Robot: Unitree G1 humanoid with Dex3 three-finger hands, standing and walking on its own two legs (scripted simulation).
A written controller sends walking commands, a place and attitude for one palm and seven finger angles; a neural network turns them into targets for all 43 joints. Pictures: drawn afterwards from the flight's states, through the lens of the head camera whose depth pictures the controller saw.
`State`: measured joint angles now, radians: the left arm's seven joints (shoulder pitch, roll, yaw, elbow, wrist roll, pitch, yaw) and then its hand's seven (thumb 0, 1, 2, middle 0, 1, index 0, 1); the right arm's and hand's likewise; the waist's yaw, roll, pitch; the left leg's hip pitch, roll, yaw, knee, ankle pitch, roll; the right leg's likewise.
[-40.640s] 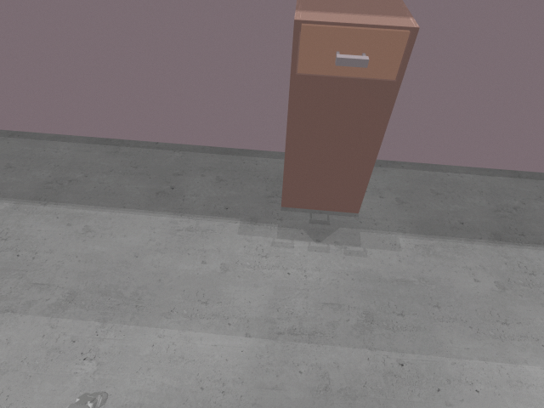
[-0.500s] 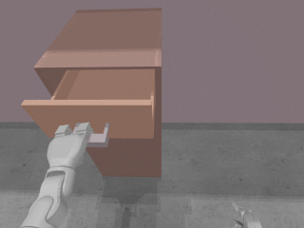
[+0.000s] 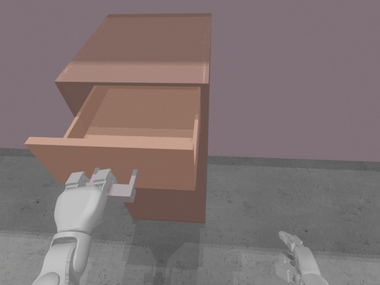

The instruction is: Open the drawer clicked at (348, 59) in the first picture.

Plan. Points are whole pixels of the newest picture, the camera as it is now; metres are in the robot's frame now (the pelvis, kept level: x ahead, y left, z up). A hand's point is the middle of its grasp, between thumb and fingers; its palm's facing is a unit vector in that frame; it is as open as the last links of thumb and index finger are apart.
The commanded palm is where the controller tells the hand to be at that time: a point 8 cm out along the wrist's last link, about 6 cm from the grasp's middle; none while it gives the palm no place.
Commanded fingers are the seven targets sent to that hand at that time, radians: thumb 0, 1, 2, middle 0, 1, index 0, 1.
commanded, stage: pull the drawer open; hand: left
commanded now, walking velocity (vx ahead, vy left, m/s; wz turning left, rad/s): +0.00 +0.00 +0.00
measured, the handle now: (112, 182) +0.31 +0.20 +0.05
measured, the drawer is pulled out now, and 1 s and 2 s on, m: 0.20 0.30 0.30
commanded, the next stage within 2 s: open the thumb to release the handle in 1.18 s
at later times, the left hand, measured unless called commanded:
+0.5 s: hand (85, 242) +0.19 +0.23 +0.03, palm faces +0.01 -0.12 -0.99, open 6.2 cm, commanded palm +0.15 +0.22 +0.08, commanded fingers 0.00 0.90 0.90 -0.40 -1.35 -0.40 -1.35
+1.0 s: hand (76, 269) +0.14 +0.22 +0.03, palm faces +0.00 -0.12 -0.99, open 6.2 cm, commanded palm +0.09 +0.22 +0.08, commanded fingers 0.00 0.90 0.90 -0.40 -1.35 -0.40 -1.35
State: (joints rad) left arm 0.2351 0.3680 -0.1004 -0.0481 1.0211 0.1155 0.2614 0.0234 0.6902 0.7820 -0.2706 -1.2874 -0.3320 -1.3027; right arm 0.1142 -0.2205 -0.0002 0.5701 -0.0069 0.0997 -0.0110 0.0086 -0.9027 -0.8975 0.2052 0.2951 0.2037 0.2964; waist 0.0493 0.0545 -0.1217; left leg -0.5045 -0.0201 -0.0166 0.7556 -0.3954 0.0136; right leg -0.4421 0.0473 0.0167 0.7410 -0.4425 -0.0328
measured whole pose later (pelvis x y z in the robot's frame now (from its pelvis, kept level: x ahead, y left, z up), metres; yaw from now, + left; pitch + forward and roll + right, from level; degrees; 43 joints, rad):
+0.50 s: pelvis +0.00 +0.00 -0.01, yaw -1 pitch +10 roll +0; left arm 0.54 0.38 -0.06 -0.28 1.01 0.06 0.31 0.03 0.70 0.77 -0.26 -1.29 -0.33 -1.30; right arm 0.14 -0.23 0.01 0.54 -0.02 0.09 0.02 0.01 -0.90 -0.90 0.20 0.30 0.20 0.30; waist 0.06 0.06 -0.14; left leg -0.55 -0.01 -0.01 0.82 -0.43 0.01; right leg -0.49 0.05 0.03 0.81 -0.48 -0.03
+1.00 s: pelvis -0.01 +0.00 -0.02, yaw -2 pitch +10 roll +0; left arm 0.74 0.41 -0.04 -0.39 0.98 0.07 0.36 0.03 0.70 0.76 -0.26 -1.27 -0.32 -1.29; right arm 0.16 -0.24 0.02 0.47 -0.02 0.10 0.05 0.01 -0.90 -0.90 0.20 0.30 0.20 0.30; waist 0.06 0.06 -0.17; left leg -0.61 0.00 0.01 0.89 -0.45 0.01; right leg -0.56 0.07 0.04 0.88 -0.49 -0.04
